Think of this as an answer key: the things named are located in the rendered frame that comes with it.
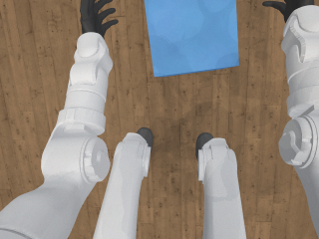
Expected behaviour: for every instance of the right robot hand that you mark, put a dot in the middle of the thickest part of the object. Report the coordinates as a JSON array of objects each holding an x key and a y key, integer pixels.
[{"x": 288, "y": 7}]

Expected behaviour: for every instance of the right robot thigh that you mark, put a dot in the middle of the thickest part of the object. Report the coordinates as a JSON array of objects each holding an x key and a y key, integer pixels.
[{"x": 223, "y": 215}]

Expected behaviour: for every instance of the left robot hand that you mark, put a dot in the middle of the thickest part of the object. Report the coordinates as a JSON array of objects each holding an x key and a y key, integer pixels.
[{"x": 91, "y": 20}]

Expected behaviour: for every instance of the carton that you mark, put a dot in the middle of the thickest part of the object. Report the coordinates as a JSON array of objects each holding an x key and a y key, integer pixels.
[{"x": 192, "y": 36}]

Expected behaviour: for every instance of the robot left forearm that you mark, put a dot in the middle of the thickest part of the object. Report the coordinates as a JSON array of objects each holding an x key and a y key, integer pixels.
[{"x": 84, "y": 108}]

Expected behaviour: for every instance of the robot right forearm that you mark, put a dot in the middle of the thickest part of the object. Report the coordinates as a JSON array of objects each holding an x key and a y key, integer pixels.
[{"x": 301, "y": 47}]

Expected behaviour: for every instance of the robot right upper arm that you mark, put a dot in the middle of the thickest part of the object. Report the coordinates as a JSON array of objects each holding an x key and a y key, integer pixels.
[{"x": 299, "y": 146}]

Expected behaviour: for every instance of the robot left upper arm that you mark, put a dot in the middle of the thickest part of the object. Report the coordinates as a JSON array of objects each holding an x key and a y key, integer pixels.
[{"x": 71, "y": 166}]

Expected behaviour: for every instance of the robot right foot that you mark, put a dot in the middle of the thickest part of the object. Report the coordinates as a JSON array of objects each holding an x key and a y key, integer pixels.
[{"x": 202, "y": 139}]

